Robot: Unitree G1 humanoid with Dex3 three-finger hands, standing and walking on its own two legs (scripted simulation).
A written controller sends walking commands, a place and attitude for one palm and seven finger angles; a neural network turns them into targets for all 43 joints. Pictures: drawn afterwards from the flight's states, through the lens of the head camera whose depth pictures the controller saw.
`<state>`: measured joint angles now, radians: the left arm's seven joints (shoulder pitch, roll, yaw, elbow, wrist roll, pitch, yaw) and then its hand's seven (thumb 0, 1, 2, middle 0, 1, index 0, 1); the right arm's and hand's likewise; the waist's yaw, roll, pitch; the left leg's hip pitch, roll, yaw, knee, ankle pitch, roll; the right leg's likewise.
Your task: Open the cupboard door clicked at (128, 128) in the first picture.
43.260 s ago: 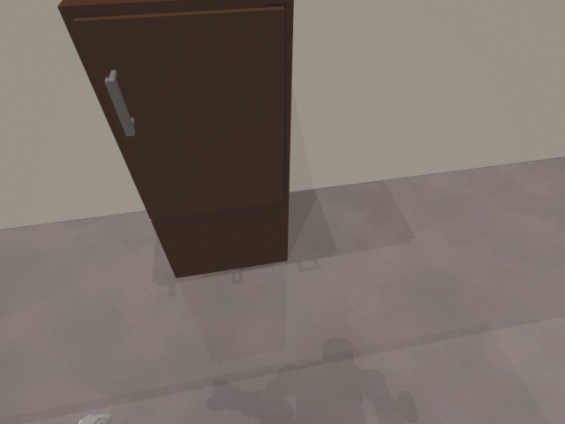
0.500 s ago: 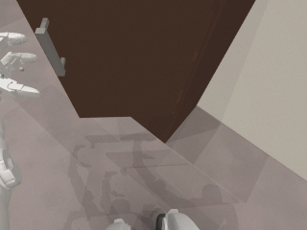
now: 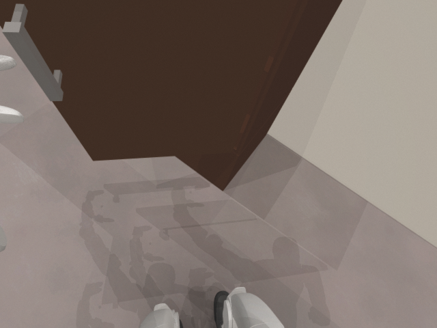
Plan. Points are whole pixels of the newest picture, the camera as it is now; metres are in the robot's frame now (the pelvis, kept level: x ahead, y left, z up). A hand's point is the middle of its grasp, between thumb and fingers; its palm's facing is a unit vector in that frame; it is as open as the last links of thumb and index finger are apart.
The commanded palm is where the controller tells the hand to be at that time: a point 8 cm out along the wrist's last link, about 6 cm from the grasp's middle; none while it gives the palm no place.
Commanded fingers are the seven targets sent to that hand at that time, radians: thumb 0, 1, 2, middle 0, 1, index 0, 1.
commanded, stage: move the hooked fingers beside the handle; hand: left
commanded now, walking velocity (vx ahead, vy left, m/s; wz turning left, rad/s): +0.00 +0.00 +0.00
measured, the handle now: (39, 57) +0.54 +0.25 +0.10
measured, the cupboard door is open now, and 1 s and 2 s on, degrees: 44 44 43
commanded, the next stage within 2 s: slide the fingers in behind the handle in 0.48 s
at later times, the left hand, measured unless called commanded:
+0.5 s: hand out of the picture +0.48 +0.30 +0.10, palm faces +0.05 -1.00 +0.00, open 14.0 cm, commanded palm +0.47 +0.34 +0.10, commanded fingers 0.00 -0.50 0.30 -0.30 -1.20 -0.30 -1.20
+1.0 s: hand (12, 85) +0.49 +0.27 +0.10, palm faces +0.03 -1.00 +0.00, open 14.0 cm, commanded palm +0.47 +0.31 +0.10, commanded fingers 0.00 -0.50 0.30 -0.30 -1.20 -0.30 -1.20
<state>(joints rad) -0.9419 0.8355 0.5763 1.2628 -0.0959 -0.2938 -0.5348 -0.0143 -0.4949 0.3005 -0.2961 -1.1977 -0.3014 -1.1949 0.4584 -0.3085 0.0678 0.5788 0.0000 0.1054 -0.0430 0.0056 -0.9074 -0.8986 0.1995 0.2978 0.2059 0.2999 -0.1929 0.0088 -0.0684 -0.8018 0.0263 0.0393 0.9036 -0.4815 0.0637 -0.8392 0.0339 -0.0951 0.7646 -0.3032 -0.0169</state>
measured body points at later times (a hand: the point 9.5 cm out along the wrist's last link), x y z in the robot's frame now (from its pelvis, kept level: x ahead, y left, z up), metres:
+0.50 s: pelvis +0.00 +0.00 +0.00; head +0.13 +0.03 +0.43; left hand +0.48 +0.35 +0.11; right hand +0.02 -0.27 -0.10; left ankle -0.04 +0.07 -0.69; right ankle +0.03 -0.12 -0.69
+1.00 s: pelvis -0.01 +0.00 +0.00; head +0.12 +0.03 +0.43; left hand +0.48 +0.33 +0.10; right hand -0.01 -0.28 -0.10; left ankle -0.04 +0.07 -0.69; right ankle +0.03 -0.12 -0.69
